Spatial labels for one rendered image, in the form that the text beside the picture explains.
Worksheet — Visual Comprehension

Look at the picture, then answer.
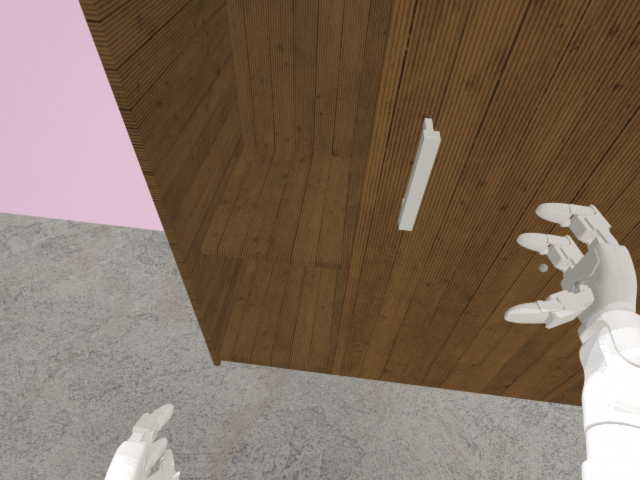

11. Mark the robot left hand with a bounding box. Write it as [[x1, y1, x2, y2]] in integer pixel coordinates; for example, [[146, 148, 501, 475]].
[[105, 404, 180, 480]]

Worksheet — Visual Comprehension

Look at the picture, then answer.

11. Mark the robot right forearm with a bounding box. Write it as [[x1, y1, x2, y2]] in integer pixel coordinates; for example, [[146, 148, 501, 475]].
[[578, 309, 640, 480]]

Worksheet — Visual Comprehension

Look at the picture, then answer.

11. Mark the robot right hand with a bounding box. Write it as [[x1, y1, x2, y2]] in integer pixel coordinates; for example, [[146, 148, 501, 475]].
[[504, 203, 637, 329]]

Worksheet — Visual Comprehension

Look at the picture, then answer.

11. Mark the handle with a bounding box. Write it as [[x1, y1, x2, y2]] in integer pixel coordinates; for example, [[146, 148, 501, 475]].
[[398, 118, 441, 231]]

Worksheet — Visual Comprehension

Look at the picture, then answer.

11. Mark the wardrobe door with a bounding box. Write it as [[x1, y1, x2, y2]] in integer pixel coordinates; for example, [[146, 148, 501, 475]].
[[332, 0, 640, 402], [564, 375, 585, 393]]

